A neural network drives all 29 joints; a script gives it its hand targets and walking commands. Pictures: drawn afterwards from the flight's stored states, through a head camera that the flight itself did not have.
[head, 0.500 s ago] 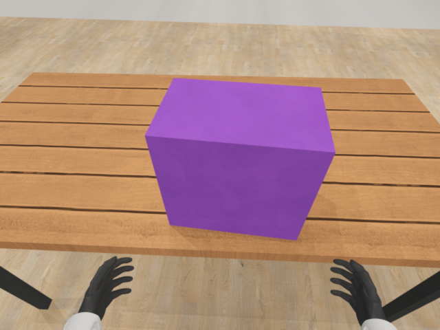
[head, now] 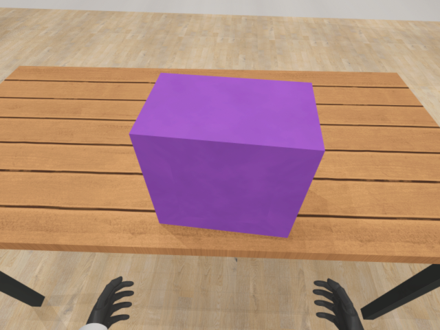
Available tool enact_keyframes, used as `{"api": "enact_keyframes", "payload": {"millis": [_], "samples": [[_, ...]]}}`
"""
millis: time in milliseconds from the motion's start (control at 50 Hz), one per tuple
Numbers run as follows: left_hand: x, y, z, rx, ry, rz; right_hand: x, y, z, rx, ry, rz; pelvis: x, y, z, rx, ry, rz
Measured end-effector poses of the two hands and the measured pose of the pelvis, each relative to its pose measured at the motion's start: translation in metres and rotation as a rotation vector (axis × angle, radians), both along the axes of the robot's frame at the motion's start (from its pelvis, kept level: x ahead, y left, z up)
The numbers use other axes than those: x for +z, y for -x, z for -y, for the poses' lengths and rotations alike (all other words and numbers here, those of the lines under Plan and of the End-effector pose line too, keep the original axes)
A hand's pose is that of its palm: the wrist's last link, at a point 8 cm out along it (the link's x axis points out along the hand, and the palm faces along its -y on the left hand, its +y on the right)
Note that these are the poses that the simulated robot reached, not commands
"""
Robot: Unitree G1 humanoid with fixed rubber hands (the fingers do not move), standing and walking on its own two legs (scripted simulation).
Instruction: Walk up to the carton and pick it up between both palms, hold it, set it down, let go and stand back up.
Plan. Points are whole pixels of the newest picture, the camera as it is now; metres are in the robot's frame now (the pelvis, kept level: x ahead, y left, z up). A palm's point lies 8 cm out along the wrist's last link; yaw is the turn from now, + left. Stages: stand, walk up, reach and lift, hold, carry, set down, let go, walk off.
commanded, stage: set down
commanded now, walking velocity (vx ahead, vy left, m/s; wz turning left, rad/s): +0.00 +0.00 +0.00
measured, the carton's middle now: (227, 160) +0.43 +0.01 +0.07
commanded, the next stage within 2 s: let go in 0.16 s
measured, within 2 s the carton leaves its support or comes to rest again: neither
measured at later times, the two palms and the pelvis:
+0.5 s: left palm (114, 312) +0.17 +0.22 -0.08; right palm (352, 326) +0.16 -0.22 -0.08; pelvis +0.02 +0.00 +0.00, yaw -1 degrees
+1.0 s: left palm out of the picture +0.06 +0.28 -0.11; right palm out of the picture +0.07 -0.24 -0.12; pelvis +0.01 +0.02 +0.00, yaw +1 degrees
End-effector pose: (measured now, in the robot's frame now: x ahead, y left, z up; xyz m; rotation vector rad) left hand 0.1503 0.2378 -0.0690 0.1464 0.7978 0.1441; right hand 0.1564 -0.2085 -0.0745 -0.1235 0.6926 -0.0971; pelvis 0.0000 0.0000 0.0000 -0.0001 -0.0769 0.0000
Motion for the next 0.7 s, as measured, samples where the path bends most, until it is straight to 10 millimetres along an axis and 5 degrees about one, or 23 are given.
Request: {"api": "enact_keyframes", "payload": {"millis": [700], "samples": [[-0.014,-0.021,0.011,-0.058,-0.011,-0.033,-0.014,0.000,0.011,0.015,0.047,-0.068,-0.001,-0.018,-0.006,-0.010,0.011,-0.021]]}}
